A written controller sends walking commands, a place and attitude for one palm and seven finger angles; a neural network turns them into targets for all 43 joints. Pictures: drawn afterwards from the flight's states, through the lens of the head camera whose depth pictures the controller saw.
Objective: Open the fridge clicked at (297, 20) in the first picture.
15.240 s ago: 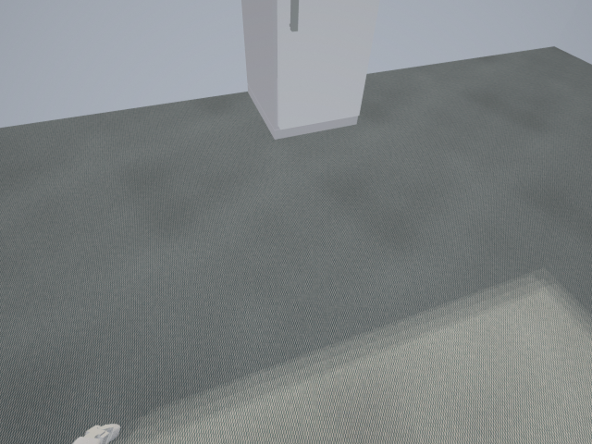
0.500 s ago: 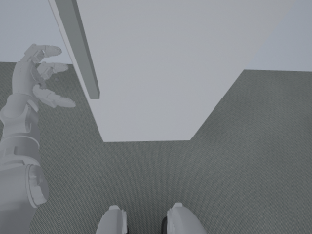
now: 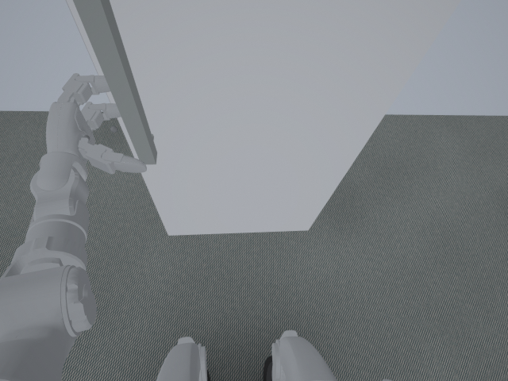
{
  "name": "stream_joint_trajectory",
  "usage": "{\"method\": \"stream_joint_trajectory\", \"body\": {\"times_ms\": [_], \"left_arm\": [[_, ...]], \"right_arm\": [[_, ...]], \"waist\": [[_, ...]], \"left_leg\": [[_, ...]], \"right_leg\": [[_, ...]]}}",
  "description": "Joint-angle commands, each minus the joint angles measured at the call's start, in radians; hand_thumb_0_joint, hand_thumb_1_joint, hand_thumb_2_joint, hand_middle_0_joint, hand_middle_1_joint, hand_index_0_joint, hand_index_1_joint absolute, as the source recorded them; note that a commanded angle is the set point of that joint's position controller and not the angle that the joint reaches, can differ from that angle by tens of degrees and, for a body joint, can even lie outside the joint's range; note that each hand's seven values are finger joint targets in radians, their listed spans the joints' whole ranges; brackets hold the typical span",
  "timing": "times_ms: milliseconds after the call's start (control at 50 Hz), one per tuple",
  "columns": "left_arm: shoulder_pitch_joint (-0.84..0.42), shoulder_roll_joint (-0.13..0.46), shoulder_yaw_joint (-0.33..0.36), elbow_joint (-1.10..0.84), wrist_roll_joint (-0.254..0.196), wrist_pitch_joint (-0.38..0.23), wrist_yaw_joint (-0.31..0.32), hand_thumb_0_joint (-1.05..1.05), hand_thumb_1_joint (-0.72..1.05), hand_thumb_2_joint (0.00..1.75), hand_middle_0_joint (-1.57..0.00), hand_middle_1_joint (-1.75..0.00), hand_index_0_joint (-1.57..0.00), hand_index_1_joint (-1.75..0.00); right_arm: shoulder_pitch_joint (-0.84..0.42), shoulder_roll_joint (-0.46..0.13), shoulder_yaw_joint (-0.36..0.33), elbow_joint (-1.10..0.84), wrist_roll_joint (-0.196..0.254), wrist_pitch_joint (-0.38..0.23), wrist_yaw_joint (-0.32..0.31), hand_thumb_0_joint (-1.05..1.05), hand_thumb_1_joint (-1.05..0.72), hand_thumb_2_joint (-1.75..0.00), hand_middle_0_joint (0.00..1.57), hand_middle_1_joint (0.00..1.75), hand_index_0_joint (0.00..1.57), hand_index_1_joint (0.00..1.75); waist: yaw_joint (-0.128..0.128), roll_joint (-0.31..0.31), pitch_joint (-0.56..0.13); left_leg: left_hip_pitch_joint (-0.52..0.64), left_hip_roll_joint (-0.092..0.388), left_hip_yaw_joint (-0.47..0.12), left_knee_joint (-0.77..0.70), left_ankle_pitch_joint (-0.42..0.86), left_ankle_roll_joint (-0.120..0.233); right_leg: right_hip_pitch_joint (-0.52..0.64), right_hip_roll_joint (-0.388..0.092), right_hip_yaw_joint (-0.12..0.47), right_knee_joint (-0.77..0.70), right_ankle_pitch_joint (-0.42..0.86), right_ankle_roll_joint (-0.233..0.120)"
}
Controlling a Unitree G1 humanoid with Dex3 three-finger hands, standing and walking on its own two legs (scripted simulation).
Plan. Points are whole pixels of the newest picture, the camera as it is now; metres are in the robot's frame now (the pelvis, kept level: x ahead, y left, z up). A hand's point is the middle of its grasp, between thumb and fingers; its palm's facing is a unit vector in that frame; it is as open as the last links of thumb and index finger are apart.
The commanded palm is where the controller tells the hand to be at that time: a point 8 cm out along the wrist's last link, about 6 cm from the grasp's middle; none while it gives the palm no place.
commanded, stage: feel for the door with the fingertips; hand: left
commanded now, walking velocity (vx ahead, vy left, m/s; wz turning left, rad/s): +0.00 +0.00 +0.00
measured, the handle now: (109, 30) +0.54 +0.17 +0.20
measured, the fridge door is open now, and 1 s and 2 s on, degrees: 0 0 0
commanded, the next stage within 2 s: slide the fingers in behind the handle in 0.16 s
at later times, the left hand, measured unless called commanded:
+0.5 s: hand (113, 126) +0.49 +0.19 +0.07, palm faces +0.02 -1.00 -0.01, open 13.7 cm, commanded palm +0.47 +0.23 +0.07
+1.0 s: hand (132, 129) +0.49 +0.17 +0.07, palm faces +0.02 -1.00 -0.03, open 13.9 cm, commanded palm +0.46 +0.21 +0.07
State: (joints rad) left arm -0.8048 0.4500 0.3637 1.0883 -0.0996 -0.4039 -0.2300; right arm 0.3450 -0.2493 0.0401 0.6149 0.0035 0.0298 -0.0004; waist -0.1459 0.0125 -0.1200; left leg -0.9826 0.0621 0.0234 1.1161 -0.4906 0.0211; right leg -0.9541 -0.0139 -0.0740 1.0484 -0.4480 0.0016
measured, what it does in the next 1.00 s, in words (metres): stands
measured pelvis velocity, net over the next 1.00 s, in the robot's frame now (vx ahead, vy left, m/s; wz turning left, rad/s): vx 0.01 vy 0.00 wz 0.00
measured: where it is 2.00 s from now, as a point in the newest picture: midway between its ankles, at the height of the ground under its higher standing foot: outside the picture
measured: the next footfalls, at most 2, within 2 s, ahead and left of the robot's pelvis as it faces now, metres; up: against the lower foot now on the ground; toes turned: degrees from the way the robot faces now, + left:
none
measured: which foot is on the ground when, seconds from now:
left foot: down 0.00-1.00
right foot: down 0.00-1.00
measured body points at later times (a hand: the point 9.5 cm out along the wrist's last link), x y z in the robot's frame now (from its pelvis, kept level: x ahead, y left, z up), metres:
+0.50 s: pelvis -0.01 -0.01 +0.00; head +0.12 +0.02 +0.43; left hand +0.48 +0.25 +0.07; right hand +0.02 -0.27 -0.11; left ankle +0.02 +0.10 -0.66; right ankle +0.03 -0.13 -0.66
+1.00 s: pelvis +0.01 +0.00 +0.00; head +0.12 +0.02 +0.44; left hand +0.48 +0.22 +0.07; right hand +0.05 -0.26 -0.11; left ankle +0.02 +0.10 -0.66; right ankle +0.03 -0.13 -0.66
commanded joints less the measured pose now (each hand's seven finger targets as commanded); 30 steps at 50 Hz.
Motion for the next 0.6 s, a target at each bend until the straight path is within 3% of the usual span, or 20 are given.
{"method": "stream_joint_trajectory", "body": {"times_ms": [0,40,80,100,160,240,260,280,340,420,460,500,520,560,580], "left_arm": [[-0.465,0.238,0.025,-0.166,-0.013,-0.058,-0.016,0.0,-0.5,0.3,-0.3,-1.2,-0.3,-1.2],[-0.474,0.253,0.037,-0.184,-0.017,-0.068,-0.024,0.0,-0.5,0.3,-0.3,-1.2,-0.3,-1.2],[-0.498,0.213,0.006,-0.184,-0.021,-0.068,-0.03,0.0,-0.5,0.3,-0.3,-1.2,-0.3,-1.2],[-0.498,0.233,0.023,-0.173,-0.021,-0.066,-0.03,0.0,-0.5,0.3,-0.3,-1.2,-0.3,-1.2],[-0.524,0.281,0.043,-0.162,-0.014,-0.063,-0.033,0.0,-0.5,0.3,-0.3,-1.2,-0.3,-1.2],[-0.567,0.248,0.013,-0.171,-0.014,-0.06,-0.037,0.0,-0.5,0.3,-0.3,-1.2,-0.3,-1.2],[-0.572,0.284,0.037,-0.163,-0.007,-0.06,-0.032,0.0,-0.5,0.3,-0.3,-1.2,-0.3,-1.2],[-0.555,0.246,0.007,-0.158,-0.006,-0.056,-0.034,0.0,-0.5,0.3,-0.3,-1.2,-0.3,-1.2],[-0.525,0.228,0.002,-0.175,-0.013,-0.058,-0.034,0.0,-0.5,0.3,-0.3,-1.2,-0.3,-1.2],[-0.525,0.247,0.012,-0.153,-0.011,-0.046,-0.027,0.0,-0.5,0.3,-0.3,-1.2,-0.3,-1.2],[-0.521,0.255,0.017,-0.16,-0.003,-0.053,-0.025,0.0,-0.5,0.3,-0.3,-1.2,-0.3,-1.2],[-0.517,0.226,-0.001,-0.16,-0.008,-0.05,-0.022,0.0,-0.5,0.3,-0.3,-1.2,-0.3,-1.2],[-0.496,0.226,-0.002,-0.152,-0.004,-0.049,-0.023,0.0,-0.5,0.3,-0.3,-1.2,-0.3,-1.2],[-0.52,0.188,-0.029,-0.182,-0.007,-0.057,-0.022,0.0,-0.5,0.3,-0.3,-1.2,-0.3,-1.2],[-0.488,0.177,-0.029,-0.176,-0.008,-0.057,-0.019,0.0,-0.5,0.3,-0.3,-1.2,-0.3,-1.2]], "right_arm": [[0.138,-0.188,-0.064,-0.056,-0.005,-0.022,-0.018,0.0,-0.9,-0.9,0.2,0.3,0.2,0.3],[0.146,-0.189,-0.065,-0.059,-0.007,-0.024,-0.02,0.0,-0.9,-0.9,0.2,0.3,0.2,0.3],[0.145,-0.186,-0.066,-0.055,-0.007,-0.025,-0.018,0.0,-0.9,-0.9,0.2,0.3,0.2,0.3],[0.148,-0.189,-0.068,-0.049,-0.007,-0.025,-0.019,0.0,-0.9,-0.9,0.2,0.3,0.2,0.3],[0.156,-0.193,-0.063,-0.046,-0.005,-0.024,-0.021,0.0,-0.9,-0.9,0.2,0.3,0.2,0.3],[0.162,-0.19,-0.064,-0.042,-0.006,-0.028,-0.022,0.0,-0.9,-0.9,0.2,0.3,0.2,0.3],[0.167,-0.194,-0.063,-0.033,-0.008,-0.026,-0.022,0.0,-0.9,-0.9,0.2,0.3,0.2,0.3],[0.162,-0.19,-0.063,-0.039,-0.006,-0.026,-0.02,0.0,-0.9,-0.9,0.2,0.3,0.2,0.3],[0.169,-0.191,-0.066,-0.044,-0.009,-0.028,-0.016,0.0,-0.9,-0.9,0.2,0.3,0.2,0.3],[0.161,-0.196,-0.066,-0.039,-0.006,-0.024,-0.016,0.0,-0.9,-0.9,0.2,0.3,0.2,0.3],[0.165,-0.196,-0.065,-0.045,-0.007,-0.024,-0.015,0.0,-0.9,-0.9,0.2,0.3,0.2,0.3],[0.159,-0.193,-0.065,-0.046,-0.006,-0.024,-0.015,0.0,-0.9,-0.9,0.2,0.3,0.2,0.3],[0.16,-0.192,-0.065,-0.049,-0.005,-0.024,-0.014,0.0,-0.9,-0.9,0.2,0.3,0.2,0.3],[0.163,-0.191,-0.068,-0.046,-0.008,-0.027,-0.011,0.0,-0.9,-0.9,0.2,0.3,0.2,0.3],[0.164,-0.191,-0.07,-0.048,-0.009,-0.025,-0.008,0.0,-0.9,-0.9,0.2,0.3,0.2,0.3]], "waist": [[-0.023,0.084,-0.415],[-0.016,0.107,-0.457],[-0.033,0.101,-0.469],[-0.032,0.077,-0.465],[-0.032,0.087,-0.459],[-0.048,0.136,-0.461],[-0.039,0.129,-0.47],[-0.041,0.144,-0.467],[-0.035,0.142,-0.487],[-0.042,0.101,-0.426],[-0.031,0.124,-0.446],[-0.043,0.092,-0.428],[-0.03,0.111,-0.428],[-0.039,0.138,-0.446],[-0.027,0.137,-0.452]], "left_leg": [[0.288,-0.036,-0.071,-0.132,0.279,0.003],[0.309,-0.038,-0.074,-0.124,0.319,0.003],[0.318,-0.035,-0.07,-0.117,0.316,0.004],[0.299,-0.034,-0.071,-0.114,0.298,0.005],[0.267,-0.038,-0.067,-0.111,0.286,0.008],[0.295,-0.038,-0.071,-0.103,0.291,0.01],[0.296,-0.035,-0.077,-0.106,0.291,0.006],[0.3,-0.037,-0.077,-0.11,0.281,0.005],[0.331,-0.036,-0.081,-0.114,0.305,0.006],[0.272,-0.035,-0.075,-0.125,0.229,0.008],[0.296,-0.036,-0.08,-0.13,0.24,0.005],[0.279,-0.037,-0.074,-0.129,0.228,0.01],[0.278,-0.038,-0.074,-0.134,0.226,0.006],[0.336,-0.033,-0.084,-0.134,0.26,0.003],[0.349,-0.034,-0.088,-0.139,0.266,-0.002]], "right_leg": [[0.15,0.045,0.042,-0.121,0.226,-0.025],[0.159,0.046,0.041,-0.106,0.255,-0.029],[0.141,0.044,0.043,-0.112,0.252,-0.022],[0.147,0.045,0.045,-0.116,0.242,-0.02],[0.163,0.046,0.053,-0.113,0.244,-0.021],[0.12,0.047,0.049,-0.112,0.231,-0.024],[0.125,0.046,0.047,-0.112,0.226,-0.024],[0.114,0.046,0.046,-0.115,0.212,-0.024],[0.115,0.049,0.039,-0.114,0.222,-0.029],[0.115,0.047,0.044,-0.133,0.17,-0.023],[0.114,0.049,0.041,-0.126,0.171,-0.028],[0.117,0.047,0.043,-0.134,0.17,-0.023],[0.121,0.047,0.042,-0.131,0.165,-0.026],[0.083,0.048,0.031,-0.123,0.176,-0.028],[0.084,0.048,0.028,-0.123,0.173,-0.031]]}}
